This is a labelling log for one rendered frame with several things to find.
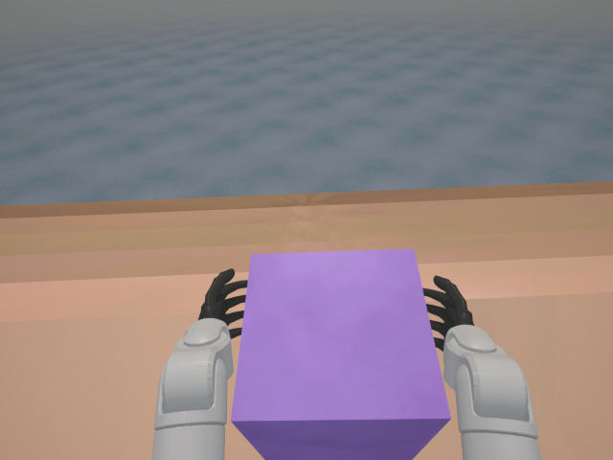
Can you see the carton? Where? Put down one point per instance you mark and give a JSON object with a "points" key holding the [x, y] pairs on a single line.
{"points": [[337, 359]]}

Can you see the robot left forearm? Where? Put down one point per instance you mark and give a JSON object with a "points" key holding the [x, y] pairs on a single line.
{"points": [[191, 409]]}

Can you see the left robot hand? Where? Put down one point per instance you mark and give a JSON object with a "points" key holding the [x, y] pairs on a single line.
{"points": [[215, 306]]}

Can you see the robot right forearm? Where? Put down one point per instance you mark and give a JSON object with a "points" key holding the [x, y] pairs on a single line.
{"points": [[494, 406]]}

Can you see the right robot hand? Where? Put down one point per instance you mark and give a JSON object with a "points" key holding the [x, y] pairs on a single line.
{"points": [[455, 310]]}

